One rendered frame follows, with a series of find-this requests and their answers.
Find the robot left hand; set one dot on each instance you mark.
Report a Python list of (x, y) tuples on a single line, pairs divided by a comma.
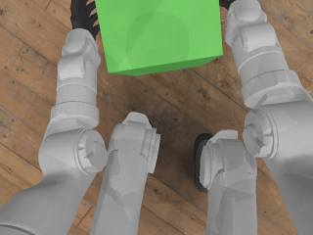
[(80, 13)]

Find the robot left forearm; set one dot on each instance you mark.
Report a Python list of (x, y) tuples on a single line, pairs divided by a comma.
[(76, 100)]

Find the carton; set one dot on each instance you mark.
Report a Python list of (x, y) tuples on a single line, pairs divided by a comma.
[(151, 36)]

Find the right robot upper arm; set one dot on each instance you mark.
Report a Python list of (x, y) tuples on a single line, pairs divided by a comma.
[(281, 134)]

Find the robot right hand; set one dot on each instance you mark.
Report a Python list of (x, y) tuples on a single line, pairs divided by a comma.
[(226, 3)]

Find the right robot thigh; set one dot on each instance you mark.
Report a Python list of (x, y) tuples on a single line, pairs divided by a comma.
[(231, 195)]

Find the left robot upper arm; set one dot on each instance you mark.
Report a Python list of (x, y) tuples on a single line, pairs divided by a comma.
[(69, 161)]

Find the right robot foot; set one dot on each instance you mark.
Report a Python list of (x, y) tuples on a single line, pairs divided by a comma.
[(201, 141)]

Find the robot right forearm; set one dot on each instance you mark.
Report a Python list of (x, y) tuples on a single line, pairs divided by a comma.
[(259, 58)]

